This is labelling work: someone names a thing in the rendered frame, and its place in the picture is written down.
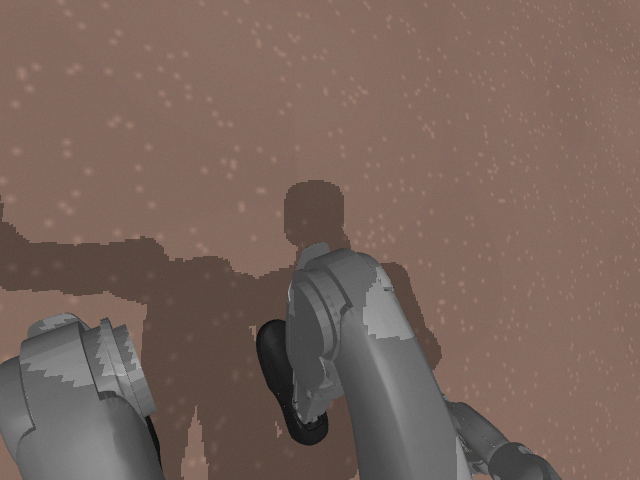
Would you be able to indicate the right robot foot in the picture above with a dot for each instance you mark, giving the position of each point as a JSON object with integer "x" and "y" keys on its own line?
{"x": 278, "y": 373}

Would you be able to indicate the left robot foot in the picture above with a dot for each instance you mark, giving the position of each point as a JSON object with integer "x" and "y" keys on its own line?
{"x": 154, "y": 437}

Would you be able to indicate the right robot hand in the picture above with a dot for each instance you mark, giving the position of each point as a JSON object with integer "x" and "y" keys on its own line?
{"x": 477, "y": 434}

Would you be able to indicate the right robot arm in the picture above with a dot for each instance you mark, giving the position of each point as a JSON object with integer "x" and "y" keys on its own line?
{"x": 514, "y": 461}

